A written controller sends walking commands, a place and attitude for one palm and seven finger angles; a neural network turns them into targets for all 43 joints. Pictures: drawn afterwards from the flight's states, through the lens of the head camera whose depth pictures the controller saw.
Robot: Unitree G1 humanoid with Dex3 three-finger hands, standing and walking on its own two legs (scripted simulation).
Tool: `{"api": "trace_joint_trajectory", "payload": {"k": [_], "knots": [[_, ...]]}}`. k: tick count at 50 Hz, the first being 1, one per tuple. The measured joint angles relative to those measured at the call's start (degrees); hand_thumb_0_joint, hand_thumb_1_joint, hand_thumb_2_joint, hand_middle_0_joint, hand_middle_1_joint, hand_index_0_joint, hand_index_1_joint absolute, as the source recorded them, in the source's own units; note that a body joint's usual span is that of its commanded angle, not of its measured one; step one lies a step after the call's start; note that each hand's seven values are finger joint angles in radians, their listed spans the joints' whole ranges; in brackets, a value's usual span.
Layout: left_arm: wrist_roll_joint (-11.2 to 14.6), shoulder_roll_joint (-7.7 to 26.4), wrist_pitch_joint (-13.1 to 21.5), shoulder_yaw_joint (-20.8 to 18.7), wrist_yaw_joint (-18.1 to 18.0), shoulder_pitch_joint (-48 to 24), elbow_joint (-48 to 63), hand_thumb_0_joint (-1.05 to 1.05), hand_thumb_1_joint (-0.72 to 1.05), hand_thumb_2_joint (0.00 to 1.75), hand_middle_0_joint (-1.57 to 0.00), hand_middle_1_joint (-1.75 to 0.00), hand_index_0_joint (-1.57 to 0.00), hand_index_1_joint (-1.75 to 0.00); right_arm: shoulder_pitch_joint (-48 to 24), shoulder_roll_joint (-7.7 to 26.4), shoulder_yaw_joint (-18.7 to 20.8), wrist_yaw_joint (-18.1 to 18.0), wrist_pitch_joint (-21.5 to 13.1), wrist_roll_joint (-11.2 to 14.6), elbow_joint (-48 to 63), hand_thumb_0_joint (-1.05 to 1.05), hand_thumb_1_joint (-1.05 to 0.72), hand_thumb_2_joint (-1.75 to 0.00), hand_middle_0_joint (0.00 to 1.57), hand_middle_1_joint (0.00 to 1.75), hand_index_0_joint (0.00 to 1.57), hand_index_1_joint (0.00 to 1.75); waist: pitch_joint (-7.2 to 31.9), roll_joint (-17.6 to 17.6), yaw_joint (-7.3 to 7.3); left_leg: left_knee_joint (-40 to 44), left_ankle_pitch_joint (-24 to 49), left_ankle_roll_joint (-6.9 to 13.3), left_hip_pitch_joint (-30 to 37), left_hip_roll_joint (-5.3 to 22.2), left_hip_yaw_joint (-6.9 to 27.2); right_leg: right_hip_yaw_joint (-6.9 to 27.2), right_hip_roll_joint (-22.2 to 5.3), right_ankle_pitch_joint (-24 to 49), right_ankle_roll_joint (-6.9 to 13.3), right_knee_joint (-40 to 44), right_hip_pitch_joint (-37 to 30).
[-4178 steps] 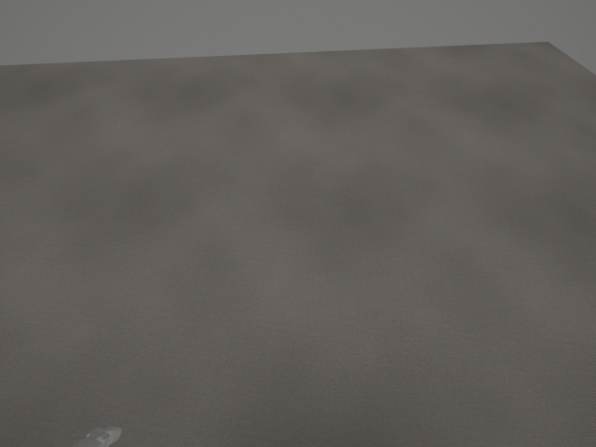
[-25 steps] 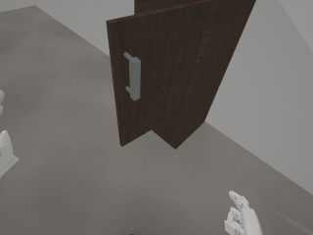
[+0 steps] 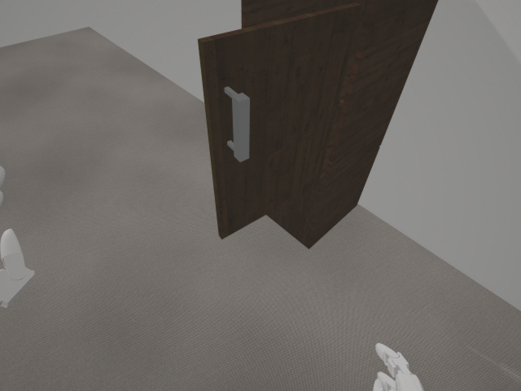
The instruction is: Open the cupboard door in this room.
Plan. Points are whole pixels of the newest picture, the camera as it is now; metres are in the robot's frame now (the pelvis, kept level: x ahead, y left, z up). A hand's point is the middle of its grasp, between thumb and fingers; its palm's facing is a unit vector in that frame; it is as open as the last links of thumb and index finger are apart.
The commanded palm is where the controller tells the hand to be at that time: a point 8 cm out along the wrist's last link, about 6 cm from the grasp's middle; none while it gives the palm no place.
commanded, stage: stop stepping back and stand still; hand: left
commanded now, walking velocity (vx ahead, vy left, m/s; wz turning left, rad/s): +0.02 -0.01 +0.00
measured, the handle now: (235, 124) +0.61 +0.07 +0.08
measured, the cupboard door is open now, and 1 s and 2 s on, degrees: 82 82 82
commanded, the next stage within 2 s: let the arm hang, fingers relaxed in 0.02 s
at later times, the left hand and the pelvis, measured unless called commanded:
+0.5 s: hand out of the picture +0.02 +0.18 -0.18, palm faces +0.09 -0.98 -0.19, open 6.9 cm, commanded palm none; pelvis -0.01 -0.01 +0.00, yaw +3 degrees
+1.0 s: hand out of the picture -0.02 +0.16 -0.17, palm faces +0.09 -0.98 -0.18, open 7.4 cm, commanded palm none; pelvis +0.00 +0.00 +0.00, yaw +2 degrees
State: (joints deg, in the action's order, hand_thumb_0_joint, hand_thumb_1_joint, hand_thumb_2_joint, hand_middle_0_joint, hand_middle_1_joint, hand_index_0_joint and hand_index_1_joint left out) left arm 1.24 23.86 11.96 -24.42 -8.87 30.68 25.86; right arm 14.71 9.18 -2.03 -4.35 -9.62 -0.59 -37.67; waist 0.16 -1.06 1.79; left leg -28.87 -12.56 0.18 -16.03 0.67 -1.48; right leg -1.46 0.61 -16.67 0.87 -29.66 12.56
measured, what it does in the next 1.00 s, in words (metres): stands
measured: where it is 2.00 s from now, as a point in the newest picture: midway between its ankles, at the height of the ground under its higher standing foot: outside the picture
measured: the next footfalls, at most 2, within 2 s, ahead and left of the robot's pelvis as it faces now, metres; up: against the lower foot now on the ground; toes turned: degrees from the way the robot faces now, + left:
none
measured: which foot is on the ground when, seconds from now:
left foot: down 0.00-1.00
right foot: down 0.00-1.00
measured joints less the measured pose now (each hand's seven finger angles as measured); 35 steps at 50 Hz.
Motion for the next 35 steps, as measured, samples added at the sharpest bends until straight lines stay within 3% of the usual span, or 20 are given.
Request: {"api": "trace_joint_trajectory", "payload": {"k": [6, 7, 10, 13, 16, 19, 21, 26, 35], "knots": [[0.84, -0.95, 0.51, 0.98, 0.52, 2.34, 0.23, 0.01, 0.89, 0.89, -0.21, -0.30, -0.21, -0.30, -1.36, 0.38, -0.30, 0.98, 0.85, 0.24, -0.04, 0.02, -0.90, -0.90, 0.20, 0.30, 0.21, 0.30, 0.31, 2.23, -1.16, -1.14, -0.83, -0.74, -0.82, 1.48, 0.38, -0.24, 1.51, 0.67, 0.91, 1.90, -0.50], [-0.20, -0.94, 0.86, 2.45, 1.38, 0.85, -2.75, 0.01, 0.89, 0.89, -0.21, -0.30, -0.21, -0.30, -1.70, 1.12, 0.40, 1.98, 0.16, 0.21, -1.29, 0.02, -0.90, -0.90, 0.20, 0.30, 0.21, 0.30, 0.87, 2.75, -1.36, -2.36, -0.94, -0.62, -1.98, 1.29, 0.69, -0.58, 1.35, 0.37, 0.89, 1.25, 0.15], [-2.30, -3.04, -5.00, 10.48, 5.46, -8.13, -21.46, 0.00, 0.89, 0.90, -0.20, -0.30, -0.20, -0.30, -4.03, 4.72, 2.51, 3.94, 2.53, -0.23, -6.33, 0.01, -0.90, -0.90, 0.20, 0.30, 0.21, 0.30, 2.37, 5.16, -2.30, -5.10, -2.37, -0.13, -4.21, 0.16, 1.34, -1.42, 0.17, -1.91, 0.46, -3.35, 2.89], [-3.11, -7.24, -11.51, 16.63, 7.63, -14.71, -43.31, 0.00, 0.90, 0.90, -0.20, -0.30, -0.20, -0.30, -5.98, 6.68, 2.99, 4.13, 6.48, -0.80, -9.87, 0.01, -0.90, -0.90, 0.20, 0.30, 0.21, 0.30, 2.18, 5.62, -1.70, -6.69, -2.70, 0.20, -4.97, -0.89, 1.51, -1.68, -0.94, -3.45, 0.11, -6.31, 4.01], [-3.16, -10.89, -14.59, 21.18, 8.48, -16.77, -60.23, 0.00, 0.90, 0.90, -0.19, -0.30, -0.19, -0.30, -6.09, 6.28, 2.94, 4.15, 8.87, -1.20, -11.90, 0.01, -0.91, -0.90, 0.20, 0.30, 0.20, 0.30, 0.51, 3.50, -0.30, -6.32, -2.42, 0.07, -4.10, -1.34, 1.59, -1.78, -1.38, -3.84, 0.40, -6.82, 3.45], [-2.70, -14.51, -15.57, 24.38, 8.75, -16.44, -72.22, 0.01, 0.91, 0.89, -0.20, -0.30, -0.19, -0.30, -4.85, 4.98, 2.41, 3.95, 9.99, -1.37, -14.54, 0.01, -0.91, -0.90, 0.20, 0.30, 0.20, 0.30, -1.55, 0.76, 0.42, -4.53, -1.61, -0.11, -2.48, -1.17, 1.73, -1.90, -1.17, -2.98, 0.37, -5.06, 1.85], [-1.59, -15.16, -14.59, 22.48, 7.07, -16.46, -76.62, -0.02, 0.97, 0.89, -0.20, -0.30, -0.20, -0.30, -3.19, 3.87, 2.05, 3.60, 10.24, -1.26, -16.83, 0.01, -0.91, -0.90, 0.20, 0.30, 0.20, 0.30, -2.56, -0.33, 0.02, -3.13, -0.76, -0.29, -1.96, -0.75, 2.53, -2.67, -0.62, -1.70, 0.55, -2.58, 0.64], [-1.78, -12.79, -13.41, 22.62, 7.68, -15.52, -83.96, -0.03, 1.01, 0.89, -0.21, -0.30, -0.20, -0.30, 0.06, 1.84, 1.72, 3.07, 11.21, -1.09, -22.37, 0.01, -0.91, -0.90, 0.20, 0.30, 0.20, 0.30, -3.91, 0.06, -1.44, 0.09, 1.18, -0.59, -0.73, -0.22, 3.62, -3.70, 0.16, 1.13, 0.88, 2.79, -1.80], [-1.59, -13.10, -12.89, 23.32, 7.46, -12.45, -91.79, 0.00, 0.93, 0.89, -0.20, -0.30, -0.20, -0.30, 1.79, -0.32, 1.69, 2.78, 10.99, -0.50, -26.80, 0.01, -0.91, -0.90, 0.20, 0.30, 0.20, 0.30, -4.34, 3.19, -1.47, 3.33, 2.65, -0.10, 1.85, -0.74, 2.75, -2.90, -0.42, 2.34, 0.38, 5.08, -3.70]]}}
